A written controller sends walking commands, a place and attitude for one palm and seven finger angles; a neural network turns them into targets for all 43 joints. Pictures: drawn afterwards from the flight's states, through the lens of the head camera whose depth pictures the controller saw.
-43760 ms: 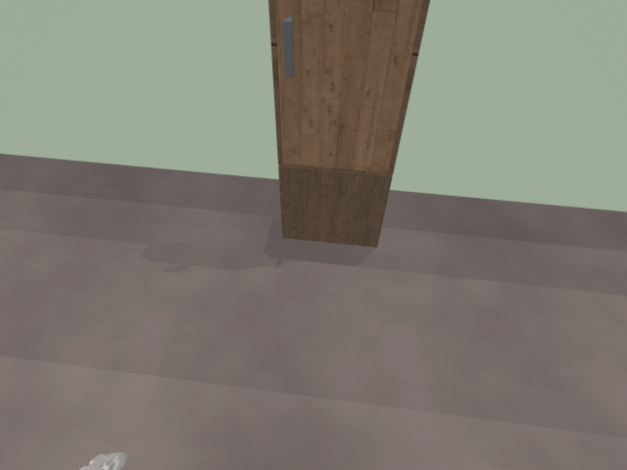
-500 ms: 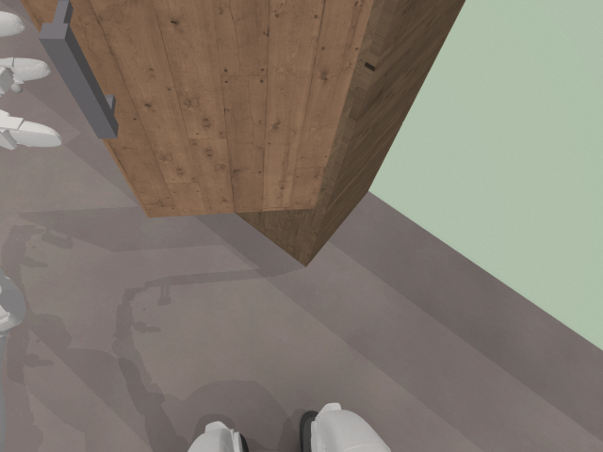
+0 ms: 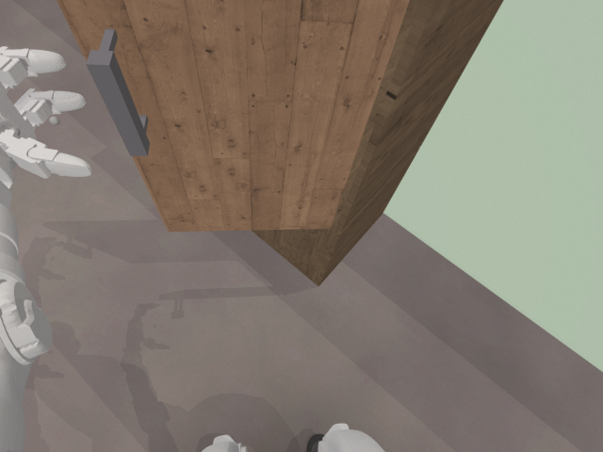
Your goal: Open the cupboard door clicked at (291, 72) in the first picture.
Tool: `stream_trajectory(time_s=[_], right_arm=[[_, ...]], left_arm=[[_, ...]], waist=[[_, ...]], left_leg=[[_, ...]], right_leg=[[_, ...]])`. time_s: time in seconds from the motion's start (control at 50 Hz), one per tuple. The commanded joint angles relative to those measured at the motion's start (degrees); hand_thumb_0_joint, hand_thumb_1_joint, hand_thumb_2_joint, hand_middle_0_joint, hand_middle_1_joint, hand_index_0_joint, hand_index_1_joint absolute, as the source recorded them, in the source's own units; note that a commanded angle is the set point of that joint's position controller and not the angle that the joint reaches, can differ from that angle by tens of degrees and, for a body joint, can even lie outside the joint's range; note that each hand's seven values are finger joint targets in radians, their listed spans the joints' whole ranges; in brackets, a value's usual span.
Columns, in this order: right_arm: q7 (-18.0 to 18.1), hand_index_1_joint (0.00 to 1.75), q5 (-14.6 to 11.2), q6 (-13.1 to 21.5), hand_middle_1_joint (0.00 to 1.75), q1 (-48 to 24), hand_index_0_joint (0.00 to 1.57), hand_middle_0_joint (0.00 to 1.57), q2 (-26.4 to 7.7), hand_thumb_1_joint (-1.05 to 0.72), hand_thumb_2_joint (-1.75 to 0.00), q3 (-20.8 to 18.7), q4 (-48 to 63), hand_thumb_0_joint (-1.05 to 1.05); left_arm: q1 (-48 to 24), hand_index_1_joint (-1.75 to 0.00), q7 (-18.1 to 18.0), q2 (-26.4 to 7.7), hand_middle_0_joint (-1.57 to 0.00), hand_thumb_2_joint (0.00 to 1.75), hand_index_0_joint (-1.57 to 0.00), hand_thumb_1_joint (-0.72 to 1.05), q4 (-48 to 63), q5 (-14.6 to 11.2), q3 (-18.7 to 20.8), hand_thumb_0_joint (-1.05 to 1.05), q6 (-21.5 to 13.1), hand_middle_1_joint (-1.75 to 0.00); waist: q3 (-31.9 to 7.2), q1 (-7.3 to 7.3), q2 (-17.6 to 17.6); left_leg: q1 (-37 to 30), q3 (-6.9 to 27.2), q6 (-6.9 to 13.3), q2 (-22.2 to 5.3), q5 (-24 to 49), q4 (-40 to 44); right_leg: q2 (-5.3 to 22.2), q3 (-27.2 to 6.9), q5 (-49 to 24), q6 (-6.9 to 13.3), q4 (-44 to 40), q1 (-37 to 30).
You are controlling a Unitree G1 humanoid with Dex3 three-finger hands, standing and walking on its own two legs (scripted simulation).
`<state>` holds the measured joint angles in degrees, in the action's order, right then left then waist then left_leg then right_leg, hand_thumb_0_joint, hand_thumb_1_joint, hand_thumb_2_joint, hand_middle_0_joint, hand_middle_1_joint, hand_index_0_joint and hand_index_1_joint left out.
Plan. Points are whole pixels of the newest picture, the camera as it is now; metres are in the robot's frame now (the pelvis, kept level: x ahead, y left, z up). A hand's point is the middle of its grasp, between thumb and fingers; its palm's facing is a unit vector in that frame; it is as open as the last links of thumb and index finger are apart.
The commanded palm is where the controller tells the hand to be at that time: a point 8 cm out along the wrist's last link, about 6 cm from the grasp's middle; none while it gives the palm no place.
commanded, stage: move the hooked fingers beside the handle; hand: left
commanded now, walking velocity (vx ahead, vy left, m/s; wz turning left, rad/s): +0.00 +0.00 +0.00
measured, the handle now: (125, 97) +0.55 +0.19 +0.11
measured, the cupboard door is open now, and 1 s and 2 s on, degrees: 44 44 44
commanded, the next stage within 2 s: none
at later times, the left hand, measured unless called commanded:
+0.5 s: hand (63, 116) +0.50 +0.25 +0.12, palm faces -0.01 -1.00 -0.01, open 14.0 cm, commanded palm +0.48 +0.30 +0.10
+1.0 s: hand (64, 125) +0.50 +0.25 +0.11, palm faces -0.03 -1.00 +0.00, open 14.0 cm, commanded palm +0.48 +0.29 +0.10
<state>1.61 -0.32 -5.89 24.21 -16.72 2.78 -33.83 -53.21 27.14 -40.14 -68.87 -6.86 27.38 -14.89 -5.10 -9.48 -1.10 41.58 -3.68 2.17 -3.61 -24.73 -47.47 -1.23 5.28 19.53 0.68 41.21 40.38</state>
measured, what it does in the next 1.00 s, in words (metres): stands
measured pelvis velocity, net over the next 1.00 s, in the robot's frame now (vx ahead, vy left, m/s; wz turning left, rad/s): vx -0.02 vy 0.01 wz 0.00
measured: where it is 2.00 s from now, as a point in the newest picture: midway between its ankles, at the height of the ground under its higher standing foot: outside the picture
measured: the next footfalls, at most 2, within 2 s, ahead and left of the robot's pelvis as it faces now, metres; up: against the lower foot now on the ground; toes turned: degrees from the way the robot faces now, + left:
none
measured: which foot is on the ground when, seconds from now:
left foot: down 0.00-1.00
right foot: down 0.00-1.00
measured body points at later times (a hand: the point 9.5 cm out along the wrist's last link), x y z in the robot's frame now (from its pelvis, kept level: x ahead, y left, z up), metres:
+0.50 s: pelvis -0.03 +0.00 -0.01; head +0.11 +0.02 +0.42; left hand +0.50 +0.30 +0.12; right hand -0.06 -0.27 -0.10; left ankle -0.03 +0.09 -0.70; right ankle -0.01 -0.12 -0.70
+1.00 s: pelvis -0.02 +0.01 -0.01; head +0.11 +0.03 +0.42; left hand +0.49 +0.31 +0.11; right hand -0.03 -0.27 -0.10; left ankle -0.03 +0.09 -0.70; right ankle -0.01 -0.12 -0.70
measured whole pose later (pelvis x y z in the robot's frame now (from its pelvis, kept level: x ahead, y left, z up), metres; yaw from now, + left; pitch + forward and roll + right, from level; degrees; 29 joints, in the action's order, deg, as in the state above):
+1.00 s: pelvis -0.02 +0.01 -0.01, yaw +0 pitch +20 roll -4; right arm 2.1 0.2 -4.4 24.9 -17.1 3.3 -34.6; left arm -57.7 25.7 -41.3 -72.1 -5.5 25.5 -15.3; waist -4.6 -11.0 -1.2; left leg 45.9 -3.0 2.6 -3.4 -24.7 -50.5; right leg -0.9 5.7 19.3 0.4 43.6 44.2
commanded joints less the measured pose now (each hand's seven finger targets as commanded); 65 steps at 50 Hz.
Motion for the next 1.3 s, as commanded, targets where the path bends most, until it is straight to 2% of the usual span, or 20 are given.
stream_trajectory(time_s=[0.0,0.02,0.04,0.12,0.14,0.3,0.32,0.44,0.6,0.64,0.74,0.82,0.9,0.94,1.04,1.08,1.14,1.16,1.22,1.28], right_arm=[[0.98,0.3,-0.19,0.64,0.3,10.32,0.2,0.2,-11.19,-0.9,-0.9,-4.02,2.07,0.0],[1.12,0.3,-0.2,0.78,0.3,10.15,0.2,0.2,-11.19,-0.9,-0.9,-3.9,2.21,0.0],[1.2,0.3,-0.04,0.74,0.3,10.2,0.2,0.2,-11.37,-0.9,-0.9,-3.9,1.89,0.0],[1.32,0.3,-0.11,1.25,0.3,9.59,0.2,0.2,-11.25,-0.9,-0.9,-3.66,1.83,0.0],[1.43,0.3,-0.14,1.35,0.3,9.53,0.2,0.2,-11.47,-0.9,-0.9,-3.6,1.6,0.0],[2.21,0.3,-0.34,2.35,0.3,10.15,0.2,0.2,-11.97,-0.9,-0.9,-2.71,1.02,0.0],[2.29,0.3,-0.25,2.54,0.3,10.35,0.2,0.2,-11.88,-0.9,-0.9,-2.67,1.14,0.0],[2.09,0.3,0.19,2.71,0.3,12.21,0.2,0.2,-12.27,-0.9,-0.9,-2.97,0.82,0.0],[1.87,0.3,-0.18,1.62,0.3,12.17,0.2,0.2,-12.39,-0.9,-0.9,-3.0,2.17,0.0],[1.83,0.3,-0.08,1.56,0.3,12.35,0.2,0.2,-12.3,-0.9,-0.9,-3.07,2.25,0.0],[1.67,0.3,0.03,1.73,0.3,12.58,0.2,0.2,-12.16,-0.9,-0.9,-3.57,1.1,0.0],[1.74,0.3,0.13,1.87,0.3,12.64,0.2,0.2,-12.05,-0.9,-0.9,-3.59,0.16,0.0],[1.57,0.3,0.19,1.84,0.3,12.48,0.2,0.2,-12.05,-0.9,-0.9,-3.5,0.37,0.0],[1.32,0.3,0.48,1.9,0.3,12.33,0.2,0.2,-11.69,-0.9,-0.9,-3.67,0.6,0.0],[0.66,0.3,0.5,1.73,0.3,11.55,0.2,0.2,-11.52,-0.9,-0.9,-3.88,1.15,0.0],[0.74,0.3,0.26,1.48,0.3,11.2,0.2,0.2,-11.54,-0.9,-0.9,-3.91,1.73,0.0],[0.51,0.3,0.01,1.28,0.3,10.21,0.2,0.2,-10.93,-0.9,-0.9,-3.81,2.27,0.0],[0.52,0.3,-0.06,1.05,0.3,10.13,0.2,0.2,-11.19,-0.9,-0.9,-3.72,2.26,0.0],[1.07,0.3,-0.46,0.84,0.3,9.84,0.2,0.2,-11.27,-0.9,-0.9,-3.52,2.7,0.0],[1.45,0.3,-0.39,1.2,0.3,9.97,0.2,0.2,-11.66,-0.9,-0.9,-3.34,2.16,0.0]], left_arm=[[-23.25,-1.2,-0.14,-15.23,-0.3,0.3,-0.3,-0.5,10.69,-1.44,0.38,0.0,-3.04,-1.2],[-24.27,-1.2,-0.35,-14.56,-0.3,0.3,-0.3,-0.5,11.28,-1.66,-0.19,0.0,-3.61,-1.2],[-25.6,-1.2,-0.8,-17.14,-0.3,0.3,-0.3,-0.5,11.52,-1.23,1.51,0.0,-4.14,-1.2],[-29.29,-1.2,-1.43,-15.93,-0.3,0.3,-0.3,-0.5,11.89,-1.19,0.31,0.0,-5.65,-1.2],[-29.18,-1.2,-1.49,-18.33,-0.3,0.3,-0.3,-0.5,10.72,-0.73,1.77,0.0,-5.72,-1.2],[-32.92,-1.2,-1.24,-20.33,-0.3,0.3,-0.3,-0.5,5.32,1.13,0.22,0.0,-4.35,-1.2],[-33.82,-1.2,-1.15,-18.52,-0.3,0.3,-0.3,-0.5,6.09,0.85,-0.94,0.0,-4.61,-1.2],[-32.46,-1.2,-0.49,-22.86,-0.3,0.3,-0.3,-0.5,7.24,0.39,2.94,0.0,-5.1,-1.2],[-26.48,-1.2,-0.51,-25.86,-0.3,0.3,-0.3,-0.5,5.82,1.29,4.52,0.0,-3.09,-1.2],[-28.0,-1.2,-0.44,-25.12,-0.3,0.3,-0.3,-0.5,8.18,1.01,3.99,0.0,-4.21,-1.2],[-29.88,-1.2,0.52,-20.75,-0.3,0.3,-0.3,-0.5,10.56,-0.47,1.83,0.0,-5.82,-1.2],[-30.46,-1.2,0.69,-15.81,-0.3,0.3,-0.3,-0.5,8.94,-1.14,-1.21,0.0,-4.53,-1.2],[-28.24,-1.2,-0.68,-17.13,-0.3,0.3,-0.3,-0.5,6.86,-0.24,-0.13,0.0,-2.98,-1.2],[-29.61,-1.2,-1.69,-15.97,-0.3,0.3,-0.3,-0.5,10.44,-0.11,-0.57,0.0,-4.11,-1.2],[-29.31,-1.2,-3.31,-17.8,-0.3,0.3,-0.3,-0.5,13.37,-0.53,2.17,0.0,-6.17,-1.2],[-26.89,-1.2,-3.49,-20.36,-0.3,0.3,-0.3,-0.5,12.93,-0.24,4.17,0.0,-5.93,-1.2],[-23.55,-1.2,-3.0,-16.61,-0.3,0.3,-0.3,-0.5,12.88,-0.25,1.71,0.0,-5.23,-1.2],[-22.15,-1.2,-2.98,-18.29,-0.3,0.3,-0.3,-0.5,11.42,-0.09,2.85,0.0,-4.7,-1.2],[-23.18,-1.2,-2.13,-16.37,-0.3,0.3,-0.3,-0.5,8.97,-0.83,0.88,0.0,-3.5,-1.2],[-27.03,-1.2,-1.4,-17.46,-0.3,0.3,-0.3,-0.5,9.03,-0.81,0.49,0.0,-3.91,-1.2]], waist=[[-22.84,-0.86,-7.41],[-22.32,-1.23,-7.72],[-23.24,-0.89,-7.65],[-23.74,-1.81,-8.94],[-24.36,-1.48,-9.24],[-21.95,-3.1,-8.51],[-22.72,-3.52,-10.21],[-29.32,-2.16,-10.31],[-22.95,-0.85,-7.53],[-25.19,-0.84,-10.97],[-26.5,-2.21,-11.47],[-23.46,-3.03,-11.28],[-22.49,-2.26,-9.54],[-25.39,-1.82,-12.72],[-29.16,-0.94,-11.62],[-29.11,-0.03,-9.79],[-27.87,0.49,-12.0],[-25.84,0.78,-10.56],[-20.92,-0.95,-5.09],[-21.28,-1.83,-6.74]], left_leg=[[-19.84,5.87,-0.19,1.22,34.43,2.74],[-20.13,5.99,-0.13,1.19,35.06,2.5],[-19.89,6.35,-0.4,1.12,34.18,2.58],[-19.72,6.4,-0.39,1.38,30.56,2.33],[-19.4,6.55,-0.52,1.37,29.84,2.17],[-13.85,7.01,-0.12,1.63,21.33,2.39],[-15.77,7.21,-0.19,1.6,22.41,2.24],[-17.25,7.05,-0.42,1.25,26.41,1.36],[-10.22,5.47,0.35,1.62,21.49,2.38],[-13.7,5.87,-0.08,1.5,23.86,2.4],[-19.35,6.93,-0.53,0.87,26.87,1.92],[-20.92,8.01,-0.8,0.64,28.2,2.11],[-18.81,7.91,-0.77,0.75,28.15,2.0],[-22.46,8.41,-1.53,0.48,33.26,1.48],[-23.41,8.05,-1.74,0.49,36.94,0.52],[-20.86,7.38,-1.28,0.8,36.03,0.93],[-22.04,6.91,-1.38,0.76,38.34,0.95],[-20.13,6.66,-1.2,0.79,36.82,1.15],[-14.9,5.86,-0.03,1.42,29.61,2.31],[-14.54,5.86,0.02,1.65,25.29,2.51]], right_leg=[[-1.78,-2.73,-24.34,0.2,-1.32,-8.03],[-1.8,-2.72,-24.3,0.38,-1.19,-7.22],[-1.72,-2.76,-23.69,0.27,-0.88,-7.6],[-1.69,-2.91,-21.21,0.52,-0.53,-6.7],[-1.61,-3.12,-20.59,0.4,-0.5,-6.61],[-1.31,-3.39,-14.59,0.21,-0.81,-4.98],[-1.43,-3.11,-14.5,0.43,-0.5,-3.56],[-1.79,-3.33,-17.69,0.34,0.05,-6.27],[-1.76,-3.74,-16.45,0.06,-0.96,-8.22],[-1.94,-3.49,-16.9,0.33,-0.61,-7.05],[-2.39,-2.77,-16.44,0.4,-0.81,-3.77],[-2.31,-1.86,-14.83,0.56,-1.0,-0.43],[-2.12,-1.87,-15.38,0.48,-0.64,-1.07],[-2.06,-1.71,-16.69,0.51,0.0,-0.29],[-2.25,-2.21,-20.53,0.48,0.7,-3.78],[-2.08,-2.51,-22.62,0.34,0.75,-7.18],[-2.03,-2.4,-23.41,0.32,0.53,-6.43],[-2.04,-2.39,-23.25,0.31,0.33,-6.87],[-1.93,-2.63,-22.56,0.16,-0.58,-8.66],[-1.75,-3.28,-19.77,0.11,-0.97,-7.59]])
